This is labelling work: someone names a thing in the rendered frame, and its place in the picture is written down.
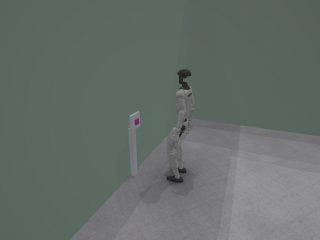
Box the robot right upper arm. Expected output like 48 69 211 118
189 86 195 109

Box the left robot hand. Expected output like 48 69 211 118
169 133 179 149

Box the left robot thigh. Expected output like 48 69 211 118
166 127 183 158

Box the right robot forearm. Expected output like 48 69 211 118
186 107 195 123

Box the robot thigh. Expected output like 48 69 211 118
174 124 189 151
166 127 183 158

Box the panel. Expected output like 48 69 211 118
128 111 140 177

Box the right robot hand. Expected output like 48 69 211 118
183 122 191 134

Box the left robot forearm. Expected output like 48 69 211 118
174 110 185 135

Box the robot left upper arm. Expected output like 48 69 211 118
176 90 187 115

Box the right robot thigh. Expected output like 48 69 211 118
174 124 189 151

